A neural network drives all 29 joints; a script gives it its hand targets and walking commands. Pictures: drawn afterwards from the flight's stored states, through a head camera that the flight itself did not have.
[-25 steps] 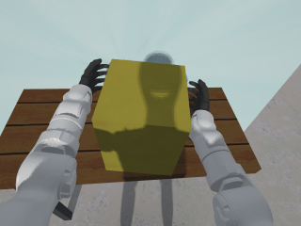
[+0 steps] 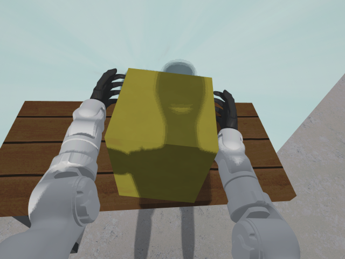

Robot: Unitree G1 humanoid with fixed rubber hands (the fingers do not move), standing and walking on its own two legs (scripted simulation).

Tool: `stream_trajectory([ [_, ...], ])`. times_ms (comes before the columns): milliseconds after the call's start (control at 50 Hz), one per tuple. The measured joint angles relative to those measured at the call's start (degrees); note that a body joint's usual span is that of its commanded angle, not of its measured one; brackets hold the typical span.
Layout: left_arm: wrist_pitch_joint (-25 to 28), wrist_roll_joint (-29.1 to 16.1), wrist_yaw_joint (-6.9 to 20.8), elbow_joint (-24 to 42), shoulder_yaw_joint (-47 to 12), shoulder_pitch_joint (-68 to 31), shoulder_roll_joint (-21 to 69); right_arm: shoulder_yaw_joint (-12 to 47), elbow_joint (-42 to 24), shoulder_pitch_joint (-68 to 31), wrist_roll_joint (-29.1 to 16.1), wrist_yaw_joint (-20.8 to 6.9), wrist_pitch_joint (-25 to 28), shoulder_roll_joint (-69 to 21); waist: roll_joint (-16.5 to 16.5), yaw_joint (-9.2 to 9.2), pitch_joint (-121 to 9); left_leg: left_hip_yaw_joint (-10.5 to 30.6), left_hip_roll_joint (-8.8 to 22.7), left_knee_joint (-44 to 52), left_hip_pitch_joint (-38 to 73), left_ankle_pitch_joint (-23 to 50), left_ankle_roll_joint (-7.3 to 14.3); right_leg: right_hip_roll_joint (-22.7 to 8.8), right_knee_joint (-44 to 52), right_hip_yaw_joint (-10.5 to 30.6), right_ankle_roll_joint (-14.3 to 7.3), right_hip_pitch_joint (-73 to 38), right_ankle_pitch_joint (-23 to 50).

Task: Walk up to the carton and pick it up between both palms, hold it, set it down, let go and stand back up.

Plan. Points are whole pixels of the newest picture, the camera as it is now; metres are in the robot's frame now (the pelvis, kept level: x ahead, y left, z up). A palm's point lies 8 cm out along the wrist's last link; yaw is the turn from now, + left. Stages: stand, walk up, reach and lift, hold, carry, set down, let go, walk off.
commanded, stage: reach and lift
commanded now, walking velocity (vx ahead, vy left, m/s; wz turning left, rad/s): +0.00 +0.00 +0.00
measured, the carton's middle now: (163, 139) +0.41 -0.01 +0.05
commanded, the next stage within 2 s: none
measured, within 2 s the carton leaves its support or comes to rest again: leaves its support in 1.36 s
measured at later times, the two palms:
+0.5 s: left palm (101, 100) +0.47 +0.13 +0.13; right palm (227, 128) +0.39 -0.16 +0.11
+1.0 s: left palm (102, 102) +0.46 +0.13 +0.13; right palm (229, 131) +0.38 -0.16 +0.11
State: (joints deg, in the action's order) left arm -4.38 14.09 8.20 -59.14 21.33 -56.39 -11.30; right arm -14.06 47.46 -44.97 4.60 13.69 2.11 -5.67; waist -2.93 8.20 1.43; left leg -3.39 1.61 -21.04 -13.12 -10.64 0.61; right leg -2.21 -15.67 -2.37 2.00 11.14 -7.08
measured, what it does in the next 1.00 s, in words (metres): stands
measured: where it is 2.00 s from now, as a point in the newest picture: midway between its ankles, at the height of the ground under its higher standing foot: outside the picture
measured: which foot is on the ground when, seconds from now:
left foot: down 0.00-1.00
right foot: down 0.00-1.00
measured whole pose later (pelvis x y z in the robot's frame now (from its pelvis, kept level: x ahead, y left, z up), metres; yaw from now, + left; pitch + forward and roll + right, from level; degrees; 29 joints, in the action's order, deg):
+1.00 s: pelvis +0.00 +0.00 +0.00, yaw +0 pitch +1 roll -1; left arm -7.3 17.5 7.3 -55.0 22.7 -54.5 -8.3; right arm -17.6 47.5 -41.7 9.1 13.5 7.9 -7.7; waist -2.6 8.2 2.3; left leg -3.5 1.5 -20.1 -10.2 -10.4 0.5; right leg -2.2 -12.7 -2.4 2.1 7.3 -5.8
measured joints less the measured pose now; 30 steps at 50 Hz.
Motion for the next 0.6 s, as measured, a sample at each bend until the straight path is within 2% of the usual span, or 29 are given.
stream_trajectory([
  [60, -0.13, 2.03, 0.96, -0.01, 1.91, -0.01, 0.38, -2.79, 0.0, 0.18, 3.21, -0.67, 0.57, -1.34, -0.22, 0.0, 0.6, -0.03, -0.03, 0.61, 1.41, 0.07, 0.0, 0.0, 0.52, 0.0, 0.01, -1.37, 0.01],
  [120, -0.44, 2.65, 1.36, 0.0, 2.39, 0.04, 0.5, -3.48, 0.01, 0.48, 4.33, -0.85, 0.99, -1.74, -0.22, -0.01, 0.8, -0.05, -0.04, 0.89, 2.11, 0.05, 0.0, 0.0, 0.93, 0.0, 0.04, -2.12, 0.06],
  [600, -1.1, 3.39, 0.53, 0.01, 2.71, 0.12, 1.6, -3.5, 0.01, 2.3, 4.49, -0.33, 3.7, -1.95, -0.22, -0.01, 0.82, -0.07, -0.07, 0.96, 2.86, -0.08, 0.0, 0.0, 2.03, 0.0, 0.08, -3.34, 0.47],
])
